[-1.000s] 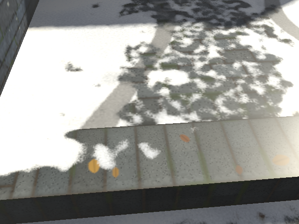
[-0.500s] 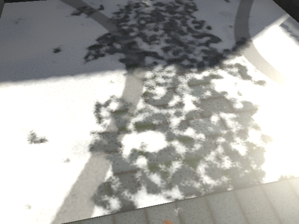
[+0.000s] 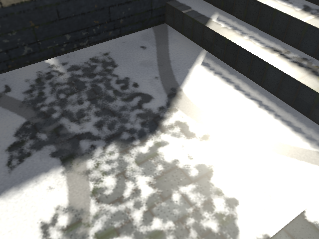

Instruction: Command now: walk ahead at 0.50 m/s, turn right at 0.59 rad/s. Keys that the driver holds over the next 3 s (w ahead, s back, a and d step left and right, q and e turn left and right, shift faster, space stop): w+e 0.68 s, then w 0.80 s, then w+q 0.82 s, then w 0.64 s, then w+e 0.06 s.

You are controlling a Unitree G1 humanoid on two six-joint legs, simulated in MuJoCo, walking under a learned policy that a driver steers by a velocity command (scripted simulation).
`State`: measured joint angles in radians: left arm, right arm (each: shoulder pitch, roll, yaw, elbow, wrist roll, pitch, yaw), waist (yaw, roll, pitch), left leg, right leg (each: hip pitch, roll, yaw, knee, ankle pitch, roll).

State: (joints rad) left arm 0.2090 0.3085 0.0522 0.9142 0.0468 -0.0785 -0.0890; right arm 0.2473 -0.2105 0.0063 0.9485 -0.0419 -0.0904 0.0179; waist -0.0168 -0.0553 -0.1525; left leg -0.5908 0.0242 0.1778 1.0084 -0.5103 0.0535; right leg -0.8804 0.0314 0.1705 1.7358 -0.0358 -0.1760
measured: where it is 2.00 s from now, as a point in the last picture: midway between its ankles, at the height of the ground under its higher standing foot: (240, 161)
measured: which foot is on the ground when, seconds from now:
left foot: down 0.00-0.44, up 0.46-0.84, down 0.86-1.00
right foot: up 0.00-0.42, down 0.44-0.88, up 0.90-1.00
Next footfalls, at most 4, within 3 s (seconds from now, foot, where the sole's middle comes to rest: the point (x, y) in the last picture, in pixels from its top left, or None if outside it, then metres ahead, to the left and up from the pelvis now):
0.44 right None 0.34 -0.17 -0.71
0.86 left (182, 204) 0.72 -0.09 -0.71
1.36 right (252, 198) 0.75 -0.40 -0.71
1.84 left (223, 141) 1.10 -0.34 -0.71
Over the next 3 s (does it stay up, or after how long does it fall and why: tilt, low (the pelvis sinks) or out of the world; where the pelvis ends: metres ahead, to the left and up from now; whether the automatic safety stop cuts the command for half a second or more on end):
stays up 1.46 -0.43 0.07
